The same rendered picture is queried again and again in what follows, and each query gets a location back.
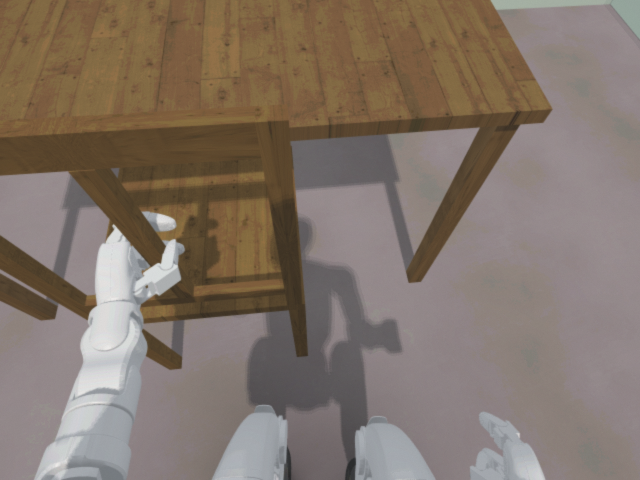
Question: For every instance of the right robot thigh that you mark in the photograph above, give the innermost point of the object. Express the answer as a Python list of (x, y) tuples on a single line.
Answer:
[(385, 452)]

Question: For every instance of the right robot hand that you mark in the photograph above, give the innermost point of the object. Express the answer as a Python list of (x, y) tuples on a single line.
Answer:
[(519, 461)]

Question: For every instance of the left robot hand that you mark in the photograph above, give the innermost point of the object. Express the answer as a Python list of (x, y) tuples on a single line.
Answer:
[(119, 265)]

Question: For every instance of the robot left shin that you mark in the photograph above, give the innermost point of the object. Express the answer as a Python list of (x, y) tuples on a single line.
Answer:
[(278, 473)]

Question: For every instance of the robot left forearm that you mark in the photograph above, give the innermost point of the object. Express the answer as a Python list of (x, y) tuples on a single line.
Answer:
[(92, 441)]

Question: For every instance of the chair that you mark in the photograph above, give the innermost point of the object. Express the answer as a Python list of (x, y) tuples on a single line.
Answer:
[(225, 175)]

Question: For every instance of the table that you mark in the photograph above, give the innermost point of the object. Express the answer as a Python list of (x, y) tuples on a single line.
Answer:
[(345, 68)]

